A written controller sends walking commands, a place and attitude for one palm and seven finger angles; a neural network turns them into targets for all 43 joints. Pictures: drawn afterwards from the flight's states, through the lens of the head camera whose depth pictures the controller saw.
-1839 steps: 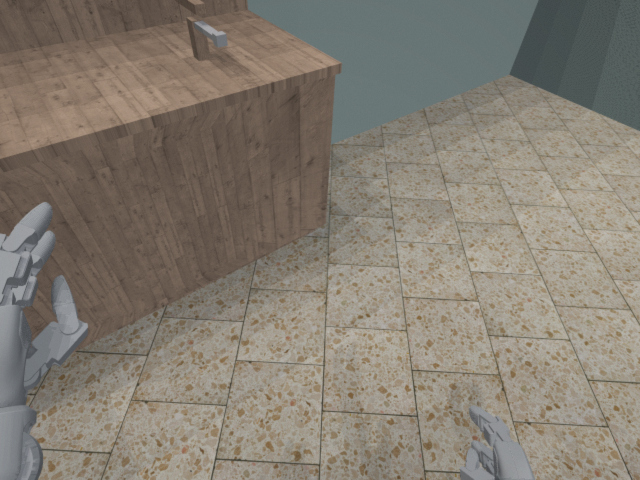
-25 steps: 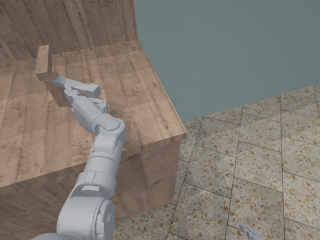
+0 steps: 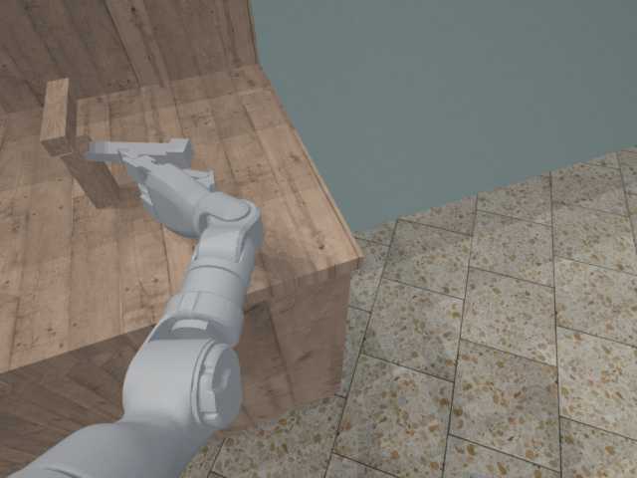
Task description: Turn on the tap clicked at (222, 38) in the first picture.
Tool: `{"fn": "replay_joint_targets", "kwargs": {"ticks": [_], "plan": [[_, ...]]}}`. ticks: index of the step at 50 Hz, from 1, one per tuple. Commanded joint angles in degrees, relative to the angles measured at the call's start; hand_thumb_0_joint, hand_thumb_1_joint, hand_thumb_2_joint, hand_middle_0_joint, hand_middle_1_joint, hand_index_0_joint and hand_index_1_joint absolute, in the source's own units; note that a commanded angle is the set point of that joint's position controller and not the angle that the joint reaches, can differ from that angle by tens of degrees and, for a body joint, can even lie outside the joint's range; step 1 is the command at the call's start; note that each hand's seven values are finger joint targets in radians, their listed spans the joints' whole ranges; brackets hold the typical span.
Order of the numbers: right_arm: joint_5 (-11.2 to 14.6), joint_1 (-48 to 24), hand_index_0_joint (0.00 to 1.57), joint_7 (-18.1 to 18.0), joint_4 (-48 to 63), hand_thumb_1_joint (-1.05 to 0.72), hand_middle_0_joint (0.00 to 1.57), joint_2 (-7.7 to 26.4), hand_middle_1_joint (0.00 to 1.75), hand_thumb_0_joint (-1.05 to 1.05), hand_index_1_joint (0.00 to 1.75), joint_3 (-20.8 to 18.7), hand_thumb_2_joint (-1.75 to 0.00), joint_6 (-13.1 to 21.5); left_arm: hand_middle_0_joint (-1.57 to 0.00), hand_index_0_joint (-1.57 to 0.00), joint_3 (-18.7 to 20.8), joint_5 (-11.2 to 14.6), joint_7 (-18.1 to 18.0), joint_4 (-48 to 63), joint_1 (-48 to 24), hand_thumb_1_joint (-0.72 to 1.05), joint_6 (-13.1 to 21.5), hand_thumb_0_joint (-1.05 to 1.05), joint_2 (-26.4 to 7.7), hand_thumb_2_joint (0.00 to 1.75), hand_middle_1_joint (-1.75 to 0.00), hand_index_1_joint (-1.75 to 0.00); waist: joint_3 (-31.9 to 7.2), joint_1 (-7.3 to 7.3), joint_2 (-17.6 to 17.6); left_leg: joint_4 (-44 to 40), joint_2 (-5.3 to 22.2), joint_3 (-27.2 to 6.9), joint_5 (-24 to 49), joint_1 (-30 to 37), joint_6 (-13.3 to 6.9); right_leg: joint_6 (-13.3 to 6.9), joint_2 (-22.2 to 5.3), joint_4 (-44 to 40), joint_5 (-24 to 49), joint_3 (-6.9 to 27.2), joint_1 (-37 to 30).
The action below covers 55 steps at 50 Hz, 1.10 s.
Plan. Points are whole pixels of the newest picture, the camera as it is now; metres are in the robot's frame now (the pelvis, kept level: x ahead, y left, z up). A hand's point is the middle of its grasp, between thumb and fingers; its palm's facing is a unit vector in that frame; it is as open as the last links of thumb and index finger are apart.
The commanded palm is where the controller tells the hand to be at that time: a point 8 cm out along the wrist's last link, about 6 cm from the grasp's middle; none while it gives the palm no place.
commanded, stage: push the lever round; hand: left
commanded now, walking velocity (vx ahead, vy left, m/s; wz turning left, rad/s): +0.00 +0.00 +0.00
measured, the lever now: (180, 153) +0.52 +0.17 +0.13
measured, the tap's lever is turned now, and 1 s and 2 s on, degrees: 66 85 85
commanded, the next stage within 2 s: lift the hand up off the lever in 0.48 s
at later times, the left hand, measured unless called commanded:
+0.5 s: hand (217, 167) +0.50 +0.12 +0.12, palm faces +0.80 -0.58 -0.18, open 8.1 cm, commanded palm +0.45 +0.15 +0.13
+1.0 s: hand (216, 154) +0.51 +0.12 +0.13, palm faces +0.79 -0.60 -0.15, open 7.9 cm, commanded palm +0.45 +0.15 +0.14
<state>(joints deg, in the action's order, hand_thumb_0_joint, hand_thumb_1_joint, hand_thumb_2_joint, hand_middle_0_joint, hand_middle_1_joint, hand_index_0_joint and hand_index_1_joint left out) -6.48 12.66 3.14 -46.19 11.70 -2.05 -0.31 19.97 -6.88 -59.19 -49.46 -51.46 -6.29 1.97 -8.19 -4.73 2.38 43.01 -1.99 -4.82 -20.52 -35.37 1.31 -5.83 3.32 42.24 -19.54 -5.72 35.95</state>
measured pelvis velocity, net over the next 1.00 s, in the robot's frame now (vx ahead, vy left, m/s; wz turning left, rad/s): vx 0.01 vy -0.01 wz -0.01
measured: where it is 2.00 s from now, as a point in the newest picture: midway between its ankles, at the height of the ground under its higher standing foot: outside the picture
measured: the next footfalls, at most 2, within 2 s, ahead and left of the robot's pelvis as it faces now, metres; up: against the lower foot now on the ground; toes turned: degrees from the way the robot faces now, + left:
none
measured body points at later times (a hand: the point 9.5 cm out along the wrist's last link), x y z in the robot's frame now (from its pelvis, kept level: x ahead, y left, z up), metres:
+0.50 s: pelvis +0.00 -0.01 +0.00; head +0.06 -0.03 +0.44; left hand +0.45 +0.15 +0.13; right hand +0.05 -0.26 -0.15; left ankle +0.00 +0.14 -0.71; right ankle +0.01 -0.05 -0.71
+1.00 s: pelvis +0.01 -0.01 +0.00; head +0.07 -0.03 +0.45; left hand +0.46 +0.15 +0.14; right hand +0.04 -0.26 -0.14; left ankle +0.00 +0.14 -0.71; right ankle +0.01 -0.05 -0.71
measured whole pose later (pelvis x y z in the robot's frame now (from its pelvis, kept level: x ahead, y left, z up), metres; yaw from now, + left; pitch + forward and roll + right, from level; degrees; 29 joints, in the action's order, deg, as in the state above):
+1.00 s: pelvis +0.01 -0.01 +0.00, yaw -1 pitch +15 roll +1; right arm -7.2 16.9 4.4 -45.8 13.0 -2.7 0.9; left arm 26.5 -8.4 -57.8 -54.2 -57.0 -5.5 -3.2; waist -8.7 -7.6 2.8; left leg 41.5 -1.0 -4.3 -20.3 -36.1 1.8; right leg -6.6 4.3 41.0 -19.1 -5.3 37.1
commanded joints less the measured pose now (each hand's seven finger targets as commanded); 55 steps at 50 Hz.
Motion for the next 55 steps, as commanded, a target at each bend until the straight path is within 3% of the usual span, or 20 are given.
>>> {"fn": "replay_joint_targets", "kwargs": {"ticks": [1,3,5,9,12,15,20,21,24,26,29,33,35,38,39,40,42,46,51,55], "plan": [[-0.2,0.9,0.20,0.2,5.3,-0.90,0.20,7.0,0.30,0.00,0.30,-2.4,-0.90,2.1,-0.15,-0.15,-2.6,-3.0,0.3,10.0,-28.9,0.90,3.1,0.00,-7.1,0.90,-0.15,-0.15,-21.3,-1.80,-5.2,-2.3,0.3,2.7,13.7,4.8,-1.8,5.9,-4.8,-6.1,19.4,3.5,-15.0],[-0.2,1.6,0.20,0.5,5.4,-0.90,0.20,7.1,0.30,0.00,0.30,-2.6,-0.90,2.4,-0.15,-0.15,-2.1,-3.1,0.4,9.8,-27.9,0.90,3.3,0.00,-7.7,0.90,-0.15,-0.15,-21.8,-1.72,-6.1,-1.9,0.3,2.9,13.4,4.4,-1.9,6.2,-4.8,-6.4,20.0,3.9,-15.3],[-0.3,1.7,0.20,0.5,5.0,-0.90,0.20,7.1,0.30,0.00,0.30,-2.4,-0.90,2.5,-0.15,-0.15,-2.5,-3.4,0.2,9.8,-30.6,0.90,3.5,0.00,-7.7,0.90,-0.15,-0.15,-21.3,-2.48,-5.0,-1.8,0.3,3.1,12.3,4.0,-2.1,6.3,-4.9,-6.7,19.4,4.3,-14.6],[-0.3,2.4,0.20,0.8,5.3,-0.90,0.20,7.1,0.30,0.00,0.30,-2.7,-0.90,2.8,-0.15,-0.15,-1.9,-3.5,0.2,10.7,-29.4,0.90,4.2,0.00,-8.6,0.90,-0.15,-0.15,-23.1,-1.97,-4.3,-1.9,0.1,3.1,12.6,4.0,-2.1,6.2,-4.8,-6.5,20.2,4.4,-16.0],[-0.3,2.8,0.20,0.7,4.5,-0.90,0.20,7.3,0.30,0.00,0.30,-2.5,-0.90,3.1,-0.15,-0.15,-1.7,-3.8,0.1,7.4,-32.0,0.90,4.1,0.00,-9.0,0.90,-0.15,-0.15,-20.0,-3.13,-5.3,-1.9,0.1,3.1,9.4,1.9,-2.4,6.5,-4.9,-7.2,16.1,4.6,-13.9],[-0.3,3.0,0.20,0.5,4.5,-0.90,0.20,7.6,0.30,0.00,0.30,-2.5,-0.90,3.2,-0.15,-0.15,-0.2,-3.6,0.0,7.5,-34.0,0.90,4.5,0.00,-11.3,0.90,-0.15,-0.15,-20.9,-3.38,-5.9,-1.8,-0.2,3.4,8.0,0.3,-2.7,7.0,-5.5,-8.0,16.2,6.1,-15.3],[-0.6,4.1,0.20,0.5,3.9,-0.90,0.20,7.7,0.30,0.00,0.30,-2.5,-0.90,3.2,-0.15,-0.15,0.5,-4.8,-0.1,4.3,-34.9,0.90,4.9,0.00,-12.8,0.90,-0.15,-0.15,-22.0,-3.89,-4.3,-1.2,0.0,3.4,8.8,0.3,-2.7,6.9,-5.4,-6.9,17.7,5.7,-14.6],[-0.8,4.4,0.20,0.6,3.7,-0.90,0.20,7.7,0.30,0.00,0.30,-2.6,-0.90,3.1,-0.15,-0.15,0.2,-5.2,-0.1,4.3,-36.0,0.90,5.1,0.00,-12.4,0.90,-0.15,-0.15,-22.1,-4.08,-2.5,-1.4,0.1,3.3,9.7,1.3,-2.7,6.5,-5.2,-6.5,17.6,5.2,-13.7],[-0.7,5.4,0.20,0.6,4.5,-0.90,0.20,7.8,0.30,0.00,0.30,-2.6,-0.90,3.1,-0.15,-0.15,2.1,-4.9,-0.2,5.5,-35.5,0.90,5.8,0.00,-14.8,0.90,-0.15,-0.15,-25.1,-3.61,-4.3,-1.0,0.0,3.4,10.5,0.5,-2.8,7.1,-5.5,-6.1,21.6,5.8,-16.5],[-0.6,5.5,0.20,0.5,4.5,-0.90,0.20,7.9,0.30,0.00,0.30,-2.7,-0.90,3.0,-0.15,-0.15,3.2,-4.5,0.2,5.4,-35.2,0.90,6.0,0.00,-15.9,0.90,-0.15,-0.15,-25.1,-3.49,-4.9,-1.0,-0.1,3.3,10.4,-0.5,-2.8,7.3,-5.7,-5.9,23.5,6.0,-17.8],[-0.7,5.8,0.20,0.7,4.4,-0.90,0.20,8.0,0.30,0.00,0.30,-2.6,-0.90,3.0,-0.15,-0.15,1.9,-4.9,0.5,4.0,-36.2,0.90,6.0,0.00,-14.6,0.90,-0.15,-0.15,-23.4,-4.42,-4.7,-0.9,0.0,3.6,10.1,-0.4,-2.9,7.4,-5.5,-6.1,22.8,5.9,-16.1],[-0.6,6.5,0.20,0.8,4.9,-0.90,0.20,8.2,0.30,0.00,0.30,-2.8,-0.90,2.9,-0.15,-0.15,3.8,-4.7,0.8,5.1,-35.4,0.90,5.9,0.00,-17.0,0.90,-0.15,-0.15,-25.0,-3.54,-3.9,-1.3,0.0,3.6,10.9,0.5,-3.0,7.3,-5.3,-6.3,23.0,5.9,-17.4],[-0.5,6.5,0.20,0.9,5.0,-0.90,0.20,8.0,0.30,0.00,0.30,-2.8,-0.90,2.8,-0.15,-0.15,2.6,-4.5,1.0,6.5,-35.1,0.90,5.7,0.00,-15.7,0.90,-0.15,-0.15,-25.4,-3.46,-3.7,-1.5,0.0,3.7,11.4,1.1,-2.8,7.2,-5.2,-6.4,23.8,5.8,-18.2],[-0.5,6.5,0.20,1.1,4.6,-0.90,0.20,8.1,0.30,0.00,0.30,-2.7,-0.90,2.9,-0.15,-0.15,1.0,-4.7,1.2,5.2,-35.0,0.90,5.0,0.00,-14.0,0.90,-0.15,-0.15,-23.0,-4.07,-3.4,-2.0,0.2,3.4,11.2,2.1,-2.9,6.9,-4.7,-6.9,21.2,5.1,-16.1],[-0.5,6.5,0.20,1.2,4.6,-0.90,0.20,8.2,0.30,0.00,0.30,-2.7,-0.90,2.9,-0.15,-0.15,1.4,-4.4,1.2,5.0,-34.9,0.90,4.7,0.00,-14.2,0.90,-0.15,-0.15,-22.9,-4.03,-3.3,-2.1,0.1,3.6,10.6,1.9,-2.9,7.0,-4.7,-7.2,20.6,5.2,-16.1],[-0.4,6.6,0.20,1.1,4.6,-0.90,0.20,8.4,0.30,0.00,0.30,-2.7,-0.90,2.9,-0.15,-0.15,2.3,-4.2,1.1,4.2,-34.5,0.90,4.4,0.00,-15.2,0.90,-0.15,-0.15,-22.3,-4.05,-5.4,-2.4,0.1,3.5,9.7,0.9,-3.0,7.2,-5.0,-7.8,20.2,5.6,-17.0],[-0.3,6.4,0.20,1.0,4.5,-0.90,0.20,8.3,0.30,0.00,0.30,-2.7,-0.90,2.9,-0.15,-0.15,2.2,-3.7,1.2,5.5,-35.9,0.90,4.3,0.00,-15.1,0.90,-0.15,-0.15,-22.6,-3.90,-4.1,-3.0,0.1,3.5,10.3,2.1,-2.9,7.0,-4.9,-7.8,20.3,5.4,-17.2],[-0.5,6.7,0.20,1.1,4.8,-0.90,0.20,8.3,0.30,0.00,0.30,-3.0,-0.90,2.8,-0.15,-0.15,4.2,-3.8,1.1,7.9,-34.2,0.90,4.4,0.00,-17.1,0.90,-0.15,-0.15,-24.5,-2.48,-3.3,-3.2,0.0,3.5,12.7,2.8,-2.8,6.8,-4.9,-7.0,24.3,5.2,-19.6],[-0.4,6.6,0.20,1.3,5.4,-0.90,0.20,8.1,0.30,0.00,0.30,-3.0,-0.90,2.4,-0.15,-0.15,2.9,-4.4,1.3,9.4,-31.1,0.90,3.0,0.00,-15.2,0.90,-0.15,-0.15,-24.2,-2.02,-2.9,-3.6,0.1,3.9,15.3,4.4,-2.7,6.7,-4.8,-6.8,27.2,4.6,-20.5],[0.1,5.9,0.20,1.2,5.7,-0.90,0.20,8.3,0.30,0.00,0.30,-3.0,-0.90,2.5,-0.15,-0.15,1.5,-3.0,2.2,11.3,-29.8,0.90,1.8,0.00,-13.6,0.90,-0.15,-0.15,-23.0,-2.26,-5.7,-4.4,0.2,4.0,14.7,5.1,-2.7,7.1,-4.8,-8.1,27.2,4.8,-21.6]]}}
